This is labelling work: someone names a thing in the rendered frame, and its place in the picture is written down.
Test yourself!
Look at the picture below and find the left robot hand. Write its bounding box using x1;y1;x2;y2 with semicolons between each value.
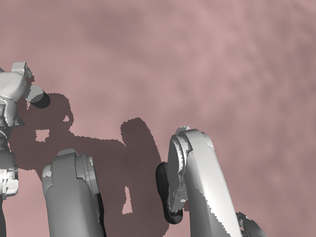
0;62;32;127

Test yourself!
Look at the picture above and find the right robot hand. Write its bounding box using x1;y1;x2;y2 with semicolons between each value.
236;212;268;237

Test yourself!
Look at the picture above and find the tin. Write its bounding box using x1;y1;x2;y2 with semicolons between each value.
23;85;50;109

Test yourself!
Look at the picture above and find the right robot foot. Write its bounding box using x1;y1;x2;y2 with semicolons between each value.
156;162;183;225

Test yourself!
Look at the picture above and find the left robot arm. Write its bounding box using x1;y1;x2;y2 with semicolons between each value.
0;96;18;237

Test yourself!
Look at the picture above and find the left robot foot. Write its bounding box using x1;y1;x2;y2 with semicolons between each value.
97;192;107;237

